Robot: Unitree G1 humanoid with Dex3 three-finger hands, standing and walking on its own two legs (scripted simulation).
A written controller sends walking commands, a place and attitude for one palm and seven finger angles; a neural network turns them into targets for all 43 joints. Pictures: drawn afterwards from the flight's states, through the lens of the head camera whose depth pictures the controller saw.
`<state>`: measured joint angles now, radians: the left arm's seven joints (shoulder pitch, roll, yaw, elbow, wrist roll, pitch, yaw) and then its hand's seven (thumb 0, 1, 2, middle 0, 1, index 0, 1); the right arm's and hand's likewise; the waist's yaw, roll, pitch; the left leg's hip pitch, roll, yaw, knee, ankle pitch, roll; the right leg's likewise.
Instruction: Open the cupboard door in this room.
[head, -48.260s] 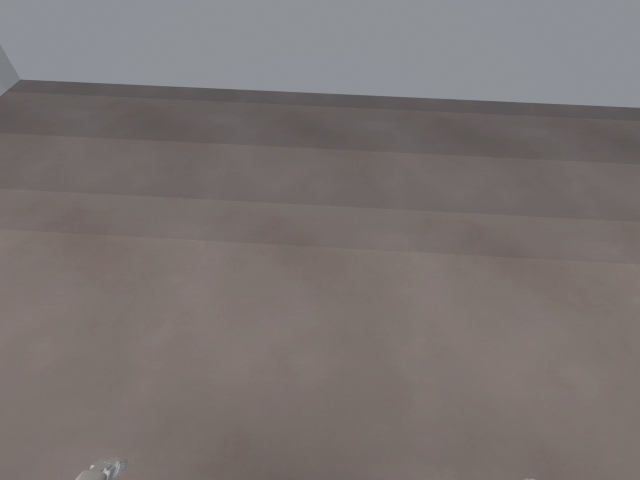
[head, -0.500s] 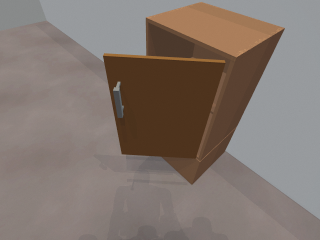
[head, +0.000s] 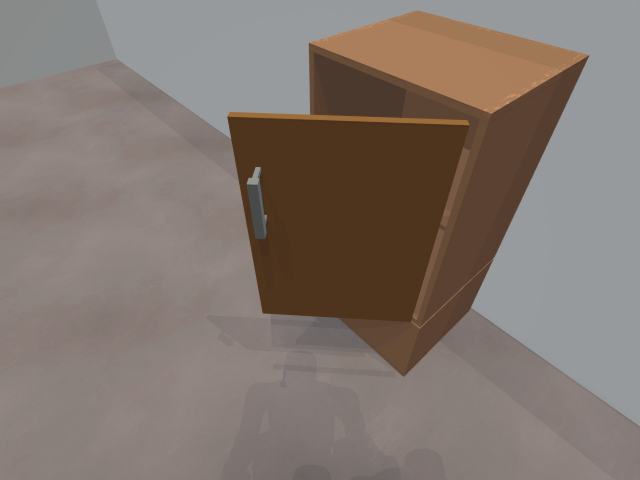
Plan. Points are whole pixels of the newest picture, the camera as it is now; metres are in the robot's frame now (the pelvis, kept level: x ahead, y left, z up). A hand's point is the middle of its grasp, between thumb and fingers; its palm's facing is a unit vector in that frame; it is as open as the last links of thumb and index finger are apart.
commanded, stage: look again from close up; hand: left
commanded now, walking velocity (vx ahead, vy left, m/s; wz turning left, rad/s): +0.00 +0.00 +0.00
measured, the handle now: (259, 203) +0.62 +0.16 -0.01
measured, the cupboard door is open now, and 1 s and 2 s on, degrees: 44 44 44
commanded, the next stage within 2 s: shuffle to correct the standing spot in 0.08 s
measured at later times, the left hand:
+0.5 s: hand out of the picture -0.01 +0.15 -0.17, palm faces +0.02 -0.99 -0.15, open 7.3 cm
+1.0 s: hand out of the picture +0.12 +0.17 -0.17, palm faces -0.01 -0.96 -0.28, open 7.3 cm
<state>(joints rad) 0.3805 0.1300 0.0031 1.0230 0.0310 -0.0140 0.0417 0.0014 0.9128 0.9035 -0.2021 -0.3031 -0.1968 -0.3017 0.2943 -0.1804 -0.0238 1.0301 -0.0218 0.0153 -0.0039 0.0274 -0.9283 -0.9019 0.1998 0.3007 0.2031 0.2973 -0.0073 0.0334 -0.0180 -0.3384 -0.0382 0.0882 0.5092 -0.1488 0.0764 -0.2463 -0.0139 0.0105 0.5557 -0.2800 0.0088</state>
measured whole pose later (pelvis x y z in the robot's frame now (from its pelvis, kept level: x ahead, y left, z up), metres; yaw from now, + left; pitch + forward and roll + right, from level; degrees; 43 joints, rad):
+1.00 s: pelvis +0.06 -0.03 +0.00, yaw -2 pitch +0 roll +0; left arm 0.22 0.20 0.03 0.98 0.03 0.00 0.06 0.01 0.92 0.90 -0.20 -0.30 -0.20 -0.30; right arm 0.18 -0.16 -0.03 1.03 -0.01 0.01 -0.03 0.01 -0.91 -0.90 0.20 0.30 0.20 0.30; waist 0.00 0.00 0.07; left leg -0.29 -0.01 0.10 0.54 -0.25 0.05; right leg -0.19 0.01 0.02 0.54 -0.36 -0.01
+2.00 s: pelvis +0.07 -0.03 +0.01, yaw -2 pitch -1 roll +0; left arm 0.22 0.24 -0.02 1.08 0.02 -0.01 0.03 0.00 0.91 0.90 -0.20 -0.30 -0.20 -0.30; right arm 0.15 -0.22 0.01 1.10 -0.01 -0.02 -0.01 0.01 -0.90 -0.90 0.20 0.30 0.20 0.30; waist 0.01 -0.03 0.03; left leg -0.21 -0.01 0.10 0.43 -0.21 0.04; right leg -0.11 0.01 0.01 0.43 -0.31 -0.01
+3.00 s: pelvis +0.01 -0.05 -0.09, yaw +1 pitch +13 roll -1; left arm 0.26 0.26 0.26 0.32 -0.35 -0.51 -0.47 0.01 0.61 0.78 -0.23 -0.49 -0.22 -0.49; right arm 0.15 -0.27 -0.03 0.54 0.04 -0.22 -0.05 0.01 -0.90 -0.90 0.20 0.30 0.20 0.30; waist 0.02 0.00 -0.13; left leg -0.96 0.03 0.02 1.17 -0.43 0.01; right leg -0.83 0.03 -0.09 1.19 -0.58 -0.06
